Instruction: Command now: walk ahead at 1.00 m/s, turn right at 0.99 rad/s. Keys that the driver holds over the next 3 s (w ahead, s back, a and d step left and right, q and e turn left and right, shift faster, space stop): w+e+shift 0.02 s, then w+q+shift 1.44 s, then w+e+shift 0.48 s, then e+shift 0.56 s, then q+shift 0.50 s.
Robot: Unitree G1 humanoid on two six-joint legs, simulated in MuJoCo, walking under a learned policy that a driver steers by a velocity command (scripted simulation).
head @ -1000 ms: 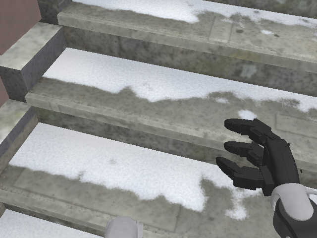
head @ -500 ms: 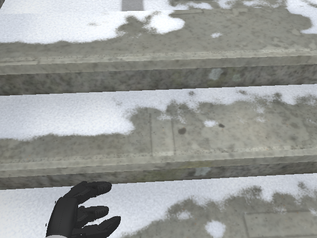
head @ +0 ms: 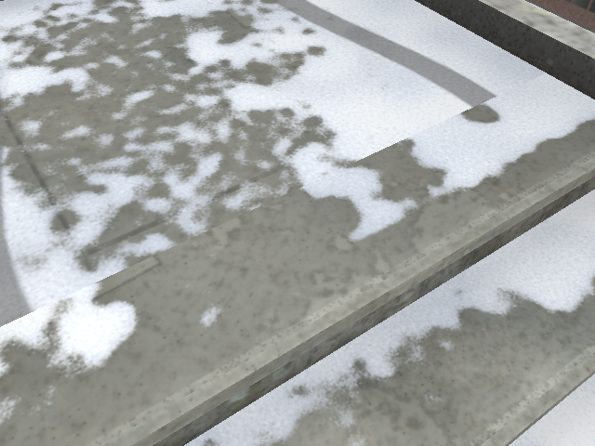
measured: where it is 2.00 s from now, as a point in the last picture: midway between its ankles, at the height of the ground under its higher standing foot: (49, 59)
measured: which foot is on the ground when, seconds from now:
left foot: down 0.00-0.24, up 0.26-0.68, down 0.70-1.00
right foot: up 0.00-0.22, down 0.24-0.68, up 0.70-1.00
